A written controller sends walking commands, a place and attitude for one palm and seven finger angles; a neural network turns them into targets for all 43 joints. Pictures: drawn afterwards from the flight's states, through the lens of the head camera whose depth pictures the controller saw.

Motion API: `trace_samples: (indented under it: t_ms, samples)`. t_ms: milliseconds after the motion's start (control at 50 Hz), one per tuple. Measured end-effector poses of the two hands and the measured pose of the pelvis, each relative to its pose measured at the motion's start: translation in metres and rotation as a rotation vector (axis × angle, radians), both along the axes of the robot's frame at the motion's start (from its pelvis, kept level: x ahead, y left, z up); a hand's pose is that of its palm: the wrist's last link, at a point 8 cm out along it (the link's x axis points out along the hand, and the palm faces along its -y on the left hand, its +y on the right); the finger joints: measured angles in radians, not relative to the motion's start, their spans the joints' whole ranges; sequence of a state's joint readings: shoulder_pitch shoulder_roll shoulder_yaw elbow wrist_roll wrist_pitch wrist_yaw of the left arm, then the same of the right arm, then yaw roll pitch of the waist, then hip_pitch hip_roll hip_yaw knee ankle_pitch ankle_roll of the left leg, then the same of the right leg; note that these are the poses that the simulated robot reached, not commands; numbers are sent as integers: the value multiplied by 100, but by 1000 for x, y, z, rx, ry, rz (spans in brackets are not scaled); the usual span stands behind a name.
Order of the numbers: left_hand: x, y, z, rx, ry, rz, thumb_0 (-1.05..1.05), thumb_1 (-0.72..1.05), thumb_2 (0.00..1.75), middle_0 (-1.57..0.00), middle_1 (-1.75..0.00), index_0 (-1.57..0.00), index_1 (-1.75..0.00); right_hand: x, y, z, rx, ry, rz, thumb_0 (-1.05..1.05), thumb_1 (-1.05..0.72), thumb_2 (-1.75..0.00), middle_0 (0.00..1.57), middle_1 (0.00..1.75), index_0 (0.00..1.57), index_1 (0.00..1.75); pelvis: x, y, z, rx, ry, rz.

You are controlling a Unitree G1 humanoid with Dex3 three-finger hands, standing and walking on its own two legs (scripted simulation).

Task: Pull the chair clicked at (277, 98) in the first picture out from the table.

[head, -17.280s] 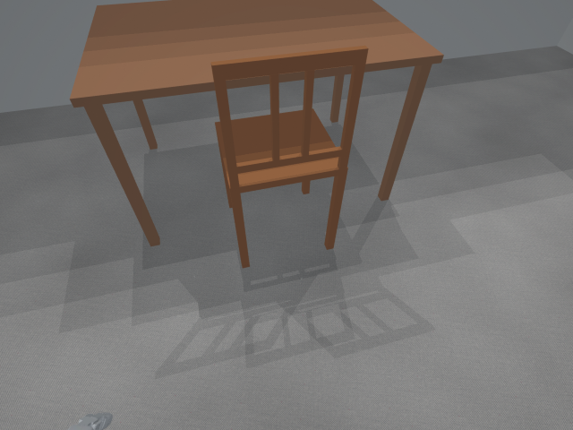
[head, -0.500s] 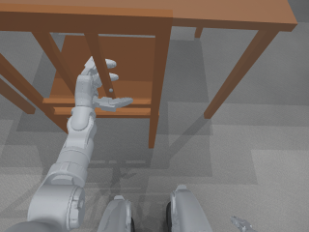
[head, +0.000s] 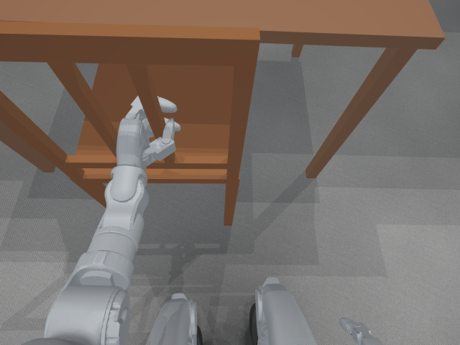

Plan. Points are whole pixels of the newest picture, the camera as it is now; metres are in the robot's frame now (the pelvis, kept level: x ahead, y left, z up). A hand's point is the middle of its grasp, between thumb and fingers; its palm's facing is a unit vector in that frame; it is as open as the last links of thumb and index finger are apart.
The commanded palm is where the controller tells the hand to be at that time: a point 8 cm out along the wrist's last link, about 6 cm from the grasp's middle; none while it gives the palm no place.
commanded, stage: hook a spindle and tug to test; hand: left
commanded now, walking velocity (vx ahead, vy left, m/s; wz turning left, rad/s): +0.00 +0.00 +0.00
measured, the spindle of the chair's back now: (100, 121) +0.49 +0.20 +0.03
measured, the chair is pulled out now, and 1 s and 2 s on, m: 0.00 0.07 0.20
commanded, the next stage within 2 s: step backward, pulling the chair out in 0.40 s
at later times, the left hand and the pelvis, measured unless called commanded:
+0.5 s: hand (163, 162) +0.41 +0.09 +0.02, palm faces -0.10 -0.99 -0.03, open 5.3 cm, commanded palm +0.40 +0.14 +0.02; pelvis +0.00 +0.00 +0.00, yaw +1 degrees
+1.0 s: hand (167, 169) +0.39 +0.08 +0.04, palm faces -0.17 -0.98 -0.13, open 5.2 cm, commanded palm +0.37 +0.14 +0.04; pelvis +0.01 +0.02 +0.11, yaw -3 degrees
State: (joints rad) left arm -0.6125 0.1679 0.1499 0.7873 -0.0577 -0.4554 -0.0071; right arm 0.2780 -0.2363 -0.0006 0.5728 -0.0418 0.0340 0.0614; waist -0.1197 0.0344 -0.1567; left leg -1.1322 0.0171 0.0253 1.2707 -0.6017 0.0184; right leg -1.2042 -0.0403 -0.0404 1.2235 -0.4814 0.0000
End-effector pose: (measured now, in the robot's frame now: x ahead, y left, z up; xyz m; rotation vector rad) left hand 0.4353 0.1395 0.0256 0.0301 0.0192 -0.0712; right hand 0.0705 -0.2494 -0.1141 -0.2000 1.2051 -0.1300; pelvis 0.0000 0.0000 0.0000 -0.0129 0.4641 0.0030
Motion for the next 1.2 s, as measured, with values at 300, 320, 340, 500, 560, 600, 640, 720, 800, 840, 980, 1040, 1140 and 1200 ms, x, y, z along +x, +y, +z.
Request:
trace_samples:
  t_ms: [300,320,340,500,560,600,640,720,800,840,980,1040,1140,1200]
  samples:
    - [-28,8,0,2,-4,-26,1,73,83,-45,-142,-41,-145,26,-4,9,-16,-68,28,1,-90,-90,20,29,20,30,5,-1,4,0,-21,6]
    - [-29,8,0,2,-5,-27,1,73,83,-45,-142,-41,-145,29,-4,9,-17,-74,31,1,-90,-90,20,29,20,30,5,-1,4,0,-22,7]
    - [-30,9,0,2,-5,-27,1,73,83,-45,-142,-41,-145,31,-4,8,-18,-80,33,1,-90,-90,20,29,20,30,4,-1,4,0,-23,8]
    - [-38,9,0,1,-3,-28,1,73,84,-45,-143,-41,-145,41,1,7,-13,-118,49,1,-90,-90,20,29,20,30,1,0,2,-1,-31,13]
    - [-38,9,4,38,39,-17,1,73,84,-45,-140,-41,-145,39,4,12,-10,-100,1,1,-90,-90,20,29,20,30,-2,1,10,4,-81,12]
    - [-39,9,12,83,129,-3,2,73,84,-44,-135,-41,-145,35,10,27,-8,-77,-61,1,-91,-90,20,29,20,30,-2,2,28,7,-130,8]
    - [-41,9,18,101,227,15,2,73,83,-40,-129,-41,-145,29,16,44,-5,-53,-103,1,-91,-90,20,29,20,30,3,5,49,9,-159,4]
    - [-45,6,27,94,361,20,4,74,82,-35,-116,-44,-145,16,20,76,-28,1,-135,1,-90,-90,20,29,20,30,14,8,80,8,-201,-5]
    - [-44,2,31,146,429,-35,4,73,81,-36,-117,-47,-145,3,13,94,-79,40,-158,1,-90,-90,20,30,20,30,20,12,95,-2,-231,-14]
    - [-44,1,33,153,446,-51,5,72,81,-36,-117,-48,-145,-3,8,98,-102,51,-176,1,-90,-90,20,30,20,30,20,14,99,-6,-244,-21]
    - [-53,-2,34,152,465,-62,6,73,80,-33,-117,-49,-145,-23,-3,104,-130,59,-228,1,-90,-90,20,30,20,30,12,16,105,-8,-277,-52]
    - [-62,-2,34,154,465,-61,6,73,81,-34,-117,-50,-145,-30,-2,104,-120,53,-238,1,-90,-90,20,29,20,30,6,15,106,-5,-288,-62]
    - [-82,-3,34,157,466,-51,6,72,82,-35,-117,-50,-145,-38,1,100,-90,34,-239,1,-90,-90,20,30,20,30,-8,10,106,3,-308,-73]
    - [-96,-4,34,158,468,-41,6,72,82,-35,-116,-50,-145,-41,1,96,-73,16,-229,1,-90,-90,20,30,20,30,-17,6,105,9,-322,-74]
